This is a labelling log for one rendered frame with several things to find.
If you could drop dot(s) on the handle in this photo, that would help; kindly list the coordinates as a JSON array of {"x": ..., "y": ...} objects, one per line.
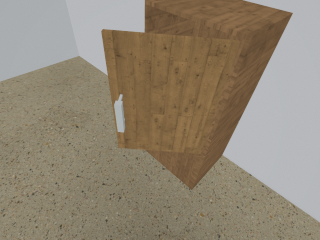
[{"x": 119, "y": 114}]

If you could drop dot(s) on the cupboard door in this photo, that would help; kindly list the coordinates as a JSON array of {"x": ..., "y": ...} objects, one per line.
[{"x": 171, "y": 87}]

